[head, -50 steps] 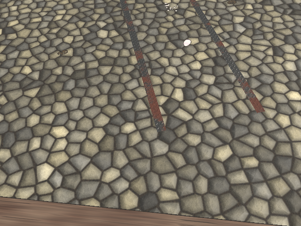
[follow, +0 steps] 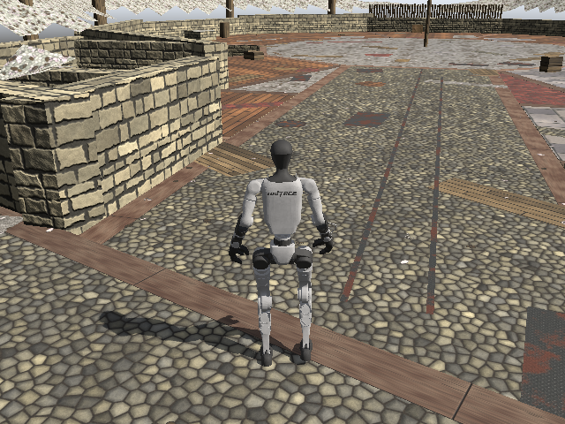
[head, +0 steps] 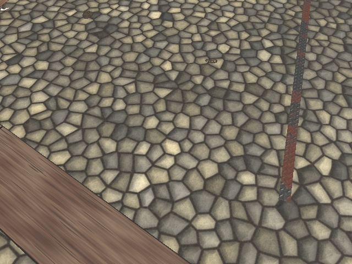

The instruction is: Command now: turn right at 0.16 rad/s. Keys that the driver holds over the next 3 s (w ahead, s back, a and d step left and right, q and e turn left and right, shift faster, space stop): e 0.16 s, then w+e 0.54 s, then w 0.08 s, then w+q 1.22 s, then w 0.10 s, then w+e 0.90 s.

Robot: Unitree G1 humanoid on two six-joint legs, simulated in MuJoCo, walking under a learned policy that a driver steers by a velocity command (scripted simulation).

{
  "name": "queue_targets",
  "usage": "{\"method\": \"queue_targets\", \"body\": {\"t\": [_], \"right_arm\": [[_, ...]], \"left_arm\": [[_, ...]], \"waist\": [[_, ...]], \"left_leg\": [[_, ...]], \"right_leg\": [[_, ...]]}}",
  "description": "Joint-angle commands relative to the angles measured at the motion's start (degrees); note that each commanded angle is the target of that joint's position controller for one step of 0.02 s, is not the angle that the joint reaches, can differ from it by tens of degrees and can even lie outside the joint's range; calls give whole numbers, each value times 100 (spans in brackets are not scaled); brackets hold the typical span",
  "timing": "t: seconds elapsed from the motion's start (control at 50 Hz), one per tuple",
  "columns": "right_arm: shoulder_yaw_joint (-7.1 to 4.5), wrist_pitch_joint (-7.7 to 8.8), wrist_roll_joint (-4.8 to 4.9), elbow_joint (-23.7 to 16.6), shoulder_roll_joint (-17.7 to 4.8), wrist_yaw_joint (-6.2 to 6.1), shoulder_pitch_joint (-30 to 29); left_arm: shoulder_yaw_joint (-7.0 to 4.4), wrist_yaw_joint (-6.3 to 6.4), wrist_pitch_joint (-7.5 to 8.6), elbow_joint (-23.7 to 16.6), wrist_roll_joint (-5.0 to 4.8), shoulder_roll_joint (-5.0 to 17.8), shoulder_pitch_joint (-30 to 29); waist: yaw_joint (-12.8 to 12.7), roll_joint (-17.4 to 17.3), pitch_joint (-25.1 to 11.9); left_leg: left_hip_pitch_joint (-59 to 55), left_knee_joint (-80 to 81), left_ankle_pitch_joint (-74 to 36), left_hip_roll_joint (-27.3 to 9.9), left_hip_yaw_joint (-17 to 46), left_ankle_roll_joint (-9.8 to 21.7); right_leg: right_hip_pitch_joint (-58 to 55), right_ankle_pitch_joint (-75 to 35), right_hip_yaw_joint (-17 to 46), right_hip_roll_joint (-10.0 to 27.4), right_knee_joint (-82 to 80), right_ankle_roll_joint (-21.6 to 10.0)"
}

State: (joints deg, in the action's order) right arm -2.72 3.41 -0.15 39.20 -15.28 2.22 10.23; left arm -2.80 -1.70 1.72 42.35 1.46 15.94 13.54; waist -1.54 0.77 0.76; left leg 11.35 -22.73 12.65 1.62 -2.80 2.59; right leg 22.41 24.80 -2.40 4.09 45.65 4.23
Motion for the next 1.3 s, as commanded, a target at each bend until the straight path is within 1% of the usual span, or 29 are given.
{"method": "queue_targets", "body": {"t": [0.02, 0.08, 0.14, 0.26, 0.36, 0.38, 0.4, 0.42, 0.44, 0.5, 0.62, 0.7, 0.76, 0.8, 0.82, 0.84, 0.86, 0.88, 0.9, 0.94, 1.02, 1.1, 1.12, 1.14, 1.2, 1.24, 1.26, 1.28, 1.3], "right_arm": [[-365, 134, -55, -707, -1234, 128, -901], [-548, 148, -135, -332, -1360, -106, 178], [-454, 265, -106, -253, -881, -346, 174], [-376, 185, -298, -217, -813, -409, 59], [-206, -27, -448, 26, -747, -362, 19], [-79, 9, -586, 50, -392, -369, 99], [54, 118, -591, -362, -58, -274, -306], [59, 260, -510, -264, -202, -88, -578], [38, 352, -356, -202, -273, -98, -770], [-6, 393, -505, -11, -468, -173, -453], [89, 162, -321, -14, -299, -130, -984], [174, 153, -408, -119, -224, -68, -1236], [73, 224, -497, 90, -582, -101, -475], [-36, 298, -479, 815, -735, -158, 1751], [-34, 348, -496, 1384, -691, -177, 3638], [140, 377, -422, 1368, -733, -12, 3729], [84, 515, -472, 1179, -968, 139, 3177], [154, 580, -306, 1019, -691, 212, 1858], [385, 494, -356, 823, -53, 182, 1054], [603, 408, -480, 562, 380, 69, -221], [445, 711, -343, 797, -106, -294, 434], [305, 574, -404, 1203, -613, 16, 1826], [51, 272, 481, 1272, -811, -412, 1792], [68, 62, 474, 1372, -774, -568, 1971], [115, -153, 141, 1489, -101, -535, 2266], [216, 108, 391, 1178, 139, -379, 3250], [237, 208, 594, 731, 75, -358, 2480], [123, 163, 594, 603, -182, -478, 1273], [30, 67, 446, 418, -372, -542, 680]], "left_arm": [[-161, -255, 211, -119, 96, 641, 680], [-72, -54, 280, -398, 98, 564, 164], [-4, 128, 223, -478, 185, 456, -72], [-21, -174, 127, -348, 199, 306, 10], [-219, -326, 540, -122, 42, 512, 486], [-325, -245, 629, -6, 144, 758, 1038], [-425, -59, 699, -16, 147, 1287, 1681], [-376, -8, 776, 62, 254, 1168, 1977], [-332, -34, 797, 202, 237, 933, 1877], [-10, -154, 668, 108, 150, 325, 1179], [-59, -293, 609, 81, 187, 718, 896], [-79, -465, 501, 204, 354, 768, 1287], [-96, -346, 540, 55, 408, 814, 824], [-118, -392, 614, -184, 444, 889, 214], [-42, -485, 685, -314, 455, 559, -95], [161, -570, 700, -76, 470, -305, 900], [128, -510, 653, -317, 301, -144, 890], [62, -356, 544, -435, 328, 330, 376], [59, -178, 420, -350, 513, 569, 128], [234, 20, 158, -263, 716, 179, 265], [481, -98, 187, -387, 584, 25, -109], [555, -187, -6, -720, 332, 160, -1000], [251, -2, 251, -860, -645, 449, -1404], [271, 63, 376, -745, -735, 383, -1306], [20, 16, 471, 86, -323, 455, 1172], [-261, -25, 295, 478, -356, 1130, 2229], [-467, 3, 213, 744, -434, 1620, 2116], [-270, 134, 194, 626, -294, 833, 1608], [-56, 178, 270, 476, -166, 319, 835]], "waist": [[-303, -657, -323], [382, -628, 26], [452, -612, 126], [377, -612, 304], [-26, -378, 81], [-251, 126, -259], [-592, 1358, -674], [-860, 890, -192], [-781, 744, 372], [-121, 412, 294], [17, 201, 260], [-55, 440, 234], [313, 224, 70], [1255, -235, -270], [1937, -925, -699], [1096, -1389, -1491], [857, -802, -578], [483, -371, 526], [324, 515, 139], [-224, 97, 106], [264, 153, -151], [651, -150, 382], [725, 34, 424], [699, 71, 316], [-226, 196, -840], [-232, 1801, -2256], [-229, 2115, -2051], [-372, 496, -986], [-215, -78, -295]], "left_leg": [[703, 245, -2755, -1553, 557, 1012], [-387, 703, -1186, -2315, 1322, 1653], [-1033, 1052, -641, -2444, 1388, 1619], [-1151, 1721, 1321, -2216, 698, 1050], [-374, 644, 1449, -1813, -273, 746], [142, -653, 1090, -1328, -716, 472], [1964, -2381, 1617, -282, -762, -38], [3244, -3155, 1774, -206, 596, 15], [3776, -3839, 1449, -397, 756, 80], [3134, -4251, 946, -626, 634, 77], [2204, -2022, -658, -390, 320, -418], [1577, -2023, -1261, -285, 324, -392], [1033, -2348, -524, -68, -52, -230], [-1624, -2242, -643, 367, -477, -69], [-2821, -1736, -733, 74, 147, 505], [-3574, -1341, -2758, -1587, 2576, 2229], [-2777, -220, -1958, -2372, 4643, 2786], [-1506, -109, -74, -2710, 4954, 2579], [-500, 98, 777, -2435, 4552, 2356], [1303, 461, 850, -1632, 3330, 1905], [2081, -645, 787, -178, 1171, 1043], [2400, -1355, 2225, -470, 1788, 1129], [1684, -1511, 1370, -504, 2221, 994], [1002, -2141, 1192, -484, 2183, 786], [2341, -5467, 2477, 216, 1343, 304], [4622, -8496, 2921, -174, 1451, -30], [5624, -9044, 2003, -293, 964, -168], [5922, -9054, 1358, -534, 648, -228], [5502, -8718, 905, -595, 720, -247]], "right_leg": [[-730, -676, -22, 97, 147, -1], [472, -136, 236, 210, 67, -188], [1018, 57, 402, 308, -40, -362], [364, -350, 122, 12, -913, -877], [-1638, -1439, -1, -485, -2038, -1372], [-2453, -1482, 604, -163, -2048, -1604], [-3766, -952, 3417, 1046, -2790, -2533], [-4050, -207, 4092, 1292, -3396, -2472], [-3725, -372, 3451, 1165, -3271, -2185], [-2497, -1980, 2542, 913, -3169, -2108], [-1439, -3216, 1808, 382, -3396, -2022], [-1015, -3619, 2115, 523, -2899, -2063], [-1042, -4835, 1933, 416, -2031, -1770], [531, -5712, 1603, -297, 76, -1468], [1299, -4004, 1442, -1079, 2655, -1216], [2343, 1182, 1129, -1739, 5080, -717], [3508, 996, 1643, -1527, 5366, -676], [4113, 237, 2014, -789, 5089, -537], [3576, -478, 1859, -418, 4348, -639], [2227, -771, 1655, 144, 2636, -472], [713, -3906, 801, 226, -295, -212], [-417, -3962, 389, -40, -1577, -73], [-208, -3915, 732, -335, -2385, -163], [-254, -4323, 865, -196, -3026, -239], [-3451, -5542, 874, 474, -1891, -462], [-5440, -4803, 2891, 2121, -884, -1285], [-4962, -457, 4340, 2776, -2307, -2273], [-3899, 702, 4096, 2502, -3025, -2224], [-2674, 109, 3546, 2263, -3196, -2095]]}}
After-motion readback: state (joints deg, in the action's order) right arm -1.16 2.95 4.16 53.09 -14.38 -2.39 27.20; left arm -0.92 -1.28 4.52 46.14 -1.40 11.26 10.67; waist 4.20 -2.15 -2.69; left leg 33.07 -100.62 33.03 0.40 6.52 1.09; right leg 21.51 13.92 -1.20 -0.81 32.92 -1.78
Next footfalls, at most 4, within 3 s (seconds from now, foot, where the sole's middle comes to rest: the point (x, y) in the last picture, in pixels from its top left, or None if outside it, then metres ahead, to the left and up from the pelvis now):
0.36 right None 0.06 -0.19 -0.78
0.82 left None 0.35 -0.11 -0.78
1.20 right None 0.49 -0.47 -0.90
1.66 left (241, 203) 0.82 -0.25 -0.90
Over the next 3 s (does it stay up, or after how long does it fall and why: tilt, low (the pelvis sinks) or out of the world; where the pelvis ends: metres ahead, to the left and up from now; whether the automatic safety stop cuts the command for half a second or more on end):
stays up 1.35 -0.29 -0.13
